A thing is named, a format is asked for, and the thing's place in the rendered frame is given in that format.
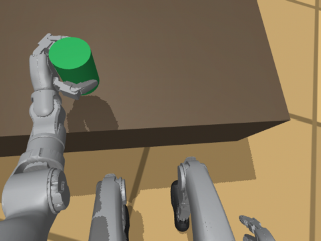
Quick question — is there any right robot foot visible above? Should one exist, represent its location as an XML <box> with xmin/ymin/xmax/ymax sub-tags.
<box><xmin>171</xmin><ymin>180</ymin><xmax>189</xmax><ymax>232</ymax></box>

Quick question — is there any left robot hand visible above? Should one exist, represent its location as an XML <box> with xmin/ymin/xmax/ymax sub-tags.
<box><xmin>29</xmin><ymin>33</ymin><xmax>98</xmax><ymax>100</ymax></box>

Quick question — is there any right robot hand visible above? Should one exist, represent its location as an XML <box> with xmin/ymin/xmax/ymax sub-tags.
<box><xmin>239</xmin><ymin>215</ymin><xmax>275</xmax><ymax>241</ymax></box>

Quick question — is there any can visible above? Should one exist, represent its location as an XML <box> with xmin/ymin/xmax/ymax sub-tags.
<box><xmin>49</xmin><ymin>37</ymin><xmax>99</xmax><ymax>95</ymax></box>

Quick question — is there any left robot arm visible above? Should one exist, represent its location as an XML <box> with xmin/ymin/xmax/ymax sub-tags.
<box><xmin>0</xmin><ymin>89</ymin><xmax>70</xmax><ymax>241</ymax></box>

